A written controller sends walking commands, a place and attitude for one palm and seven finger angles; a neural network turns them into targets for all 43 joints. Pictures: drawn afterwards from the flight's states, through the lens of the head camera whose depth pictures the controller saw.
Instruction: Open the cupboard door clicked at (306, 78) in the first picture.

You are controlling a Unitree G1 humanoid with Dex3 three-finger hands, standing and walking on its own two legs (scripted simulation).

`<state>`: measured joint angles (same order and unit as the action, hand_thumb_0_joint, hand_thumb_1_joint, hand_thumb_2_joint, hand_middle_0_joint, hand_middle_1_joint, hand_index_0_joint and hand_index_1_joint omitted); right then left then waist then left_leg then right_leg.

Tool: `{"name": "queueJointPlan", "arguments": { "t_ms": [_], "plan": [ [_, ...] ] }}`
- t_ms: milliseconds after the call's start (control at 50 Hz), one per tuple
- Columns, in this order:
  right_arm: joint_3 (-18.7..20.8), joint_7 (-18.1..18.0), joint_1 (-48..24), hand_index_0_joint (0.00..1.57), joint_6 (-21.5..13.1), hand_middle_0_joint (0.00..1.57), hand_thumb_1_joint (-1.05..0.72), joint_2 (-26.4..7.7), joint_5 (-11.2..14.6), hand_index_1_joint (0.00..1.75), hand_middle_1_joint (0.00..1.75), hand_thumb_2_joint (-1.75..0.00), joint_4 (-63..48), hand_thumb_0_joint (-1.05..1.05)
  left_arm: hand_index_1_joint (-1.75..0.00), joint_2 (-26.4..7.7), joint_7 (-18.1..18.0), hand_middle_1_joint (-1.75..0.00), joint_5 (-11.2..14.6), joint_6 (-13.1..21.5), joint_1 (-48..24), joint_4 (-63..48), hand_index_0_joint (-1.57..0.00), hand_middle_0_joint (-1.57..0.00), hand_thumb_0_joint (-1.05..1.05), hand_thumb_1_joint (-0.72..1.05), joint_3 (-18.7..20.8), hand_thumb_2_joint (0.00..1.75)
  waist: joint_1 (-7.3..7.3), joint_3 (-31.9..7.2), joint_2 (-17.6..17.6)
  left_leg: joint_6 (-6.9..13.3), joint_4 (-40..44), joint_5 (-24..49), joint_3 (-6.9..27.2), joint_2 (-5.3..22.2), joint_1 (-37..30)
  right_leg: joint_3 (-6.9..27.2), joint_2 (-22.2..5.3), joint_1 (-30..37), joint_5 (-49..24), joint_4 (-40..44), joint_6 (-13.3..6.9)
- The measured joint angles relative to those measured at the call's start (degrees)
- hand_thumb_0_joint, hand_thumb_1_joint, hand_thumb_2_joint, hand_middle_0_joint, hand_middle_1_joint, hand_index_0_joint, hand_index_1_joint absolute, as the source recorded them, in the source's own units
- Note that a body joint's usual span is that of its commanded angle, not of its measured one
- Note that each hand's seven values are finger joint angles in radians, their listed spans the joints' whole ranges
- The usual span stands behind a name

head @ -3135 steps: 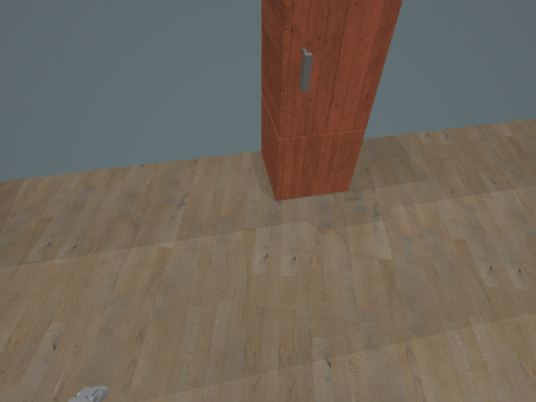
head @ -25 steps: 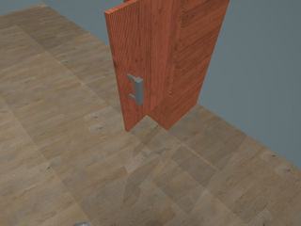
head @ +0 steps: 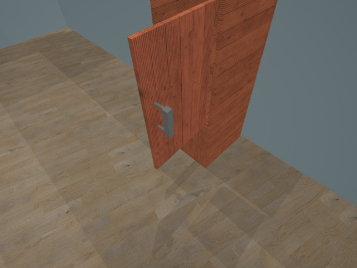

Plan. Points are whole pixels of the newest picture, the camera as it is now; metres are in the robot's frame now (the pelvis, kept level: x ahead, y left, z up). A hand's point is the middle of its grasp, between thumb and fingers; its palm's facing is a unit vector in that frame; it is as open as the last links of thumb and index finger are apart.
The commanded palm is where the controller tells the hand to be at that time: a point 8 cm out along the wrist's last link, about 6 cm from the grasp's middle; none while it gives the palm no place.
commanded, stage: let the arm hang, fingers relaxed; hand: left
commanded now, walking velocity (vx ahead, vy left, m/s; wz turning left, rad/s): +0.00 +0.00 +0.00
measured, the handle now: (163, 119) +0.59 +0.09 -0.05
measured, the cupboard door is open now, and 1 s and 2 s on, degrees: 94 94 94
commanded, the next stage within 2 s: look to check the result in 0.30 s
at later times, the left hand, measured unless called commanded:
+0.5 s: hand out of the picture +0.04 +0.19 -0.17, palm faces +0.02 -0.97 -0.23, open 7.4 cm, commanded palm none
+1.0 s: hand out of the picture +0.06 +0.20 -0.17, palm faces +0.02 -0.97 -0.25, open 7.4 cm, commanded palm none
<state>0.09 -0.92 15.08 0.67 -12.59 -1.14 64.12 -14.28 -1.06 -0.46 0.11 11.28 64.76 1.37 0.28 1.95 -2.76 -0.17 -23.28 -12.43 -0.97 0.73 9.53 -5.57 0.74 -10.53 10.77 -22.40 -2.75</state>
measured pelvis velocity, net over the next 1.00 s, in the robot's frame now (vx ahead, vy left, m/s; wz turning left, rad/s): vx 0.03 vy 0.00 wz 0.00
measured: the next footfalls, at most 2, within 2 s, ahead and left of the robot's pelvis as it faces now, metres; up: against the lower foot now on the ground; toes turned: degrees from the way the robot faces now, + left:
none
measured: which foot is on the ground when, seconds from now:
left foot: down 0.00-1.00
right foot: down 0.00-1.00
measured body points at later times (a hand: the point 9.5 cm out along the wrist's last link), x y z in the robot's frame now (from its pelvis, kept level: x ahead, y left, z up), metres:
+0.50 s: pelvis +0.02 +0.00 +0.00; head +0.04 +0.00 +0.45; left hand +0.04 +0.24 -0.15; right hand +0.04 -0.23 -0.16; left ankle +0.00 +0.12 -0.74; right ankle +0.02 -0.09 -0.74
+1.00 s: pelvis +0.03 +0.00 +0.00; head +0.05 -0.01 +0.45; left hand +0.06 +0.25 -0.15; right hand +0.06 -0.25 -0.16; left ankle +0.00 +0.12 -0.74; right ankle +0.02 -0.09 -0.74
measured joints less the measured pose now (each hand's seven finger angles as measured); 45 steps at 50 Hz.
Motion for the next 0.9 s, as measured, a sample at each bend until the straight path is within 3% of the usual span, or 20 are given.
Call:
{"name": "queueJointPlan", "arguments": {
  "t_ms": [340,900],
  "plan": [
    [-0.3,-0.8,-2.1,0.20,-0.9,0.20,-0.91,1.1,0.2,0.30,0.30,-0.90,0.6,0.01,-0.30,4.1,-0.1,-0.30,0.0,0.6,-1.0,0.4,-0.20,-0.20,0.00,0.90,-0.9,0.89,0.05,0.0,2.1,0.2,2.9,0.3,-0.3,-0.6,-2.5,0.4,-0.5,1.7,0.4,1.4,0.5],
    [-0.3,-1.1,-2.7,0.20,-0.8,0.20,-0.91,0.4,0.3,0.30,0.30,-0.90,1.0,0.01,-0.30,2.5,-0.3,-0.30,0.1,0.8,0.5,1.1,-0.20,-0.20,0.00,0.91,-0.7,0.89,-0.28,0.6,1.6,0.0,3.8,-0.7,-0.1,-0.4,-3.9,0.2,-0.2,3.1,1.6,2.0,0.4]
  ]
}}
